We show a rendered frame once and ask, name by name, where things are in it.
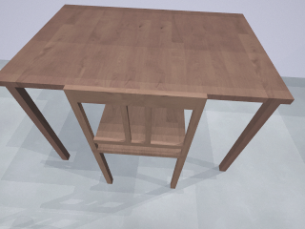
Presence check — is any chair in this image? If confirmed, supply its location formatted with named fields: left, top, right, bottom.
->
left=63, top=84, right=208, bottom=189

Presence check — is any table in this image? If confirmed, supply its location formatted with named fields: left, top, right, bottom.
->
left=0, top=4, right=295, bottom=172

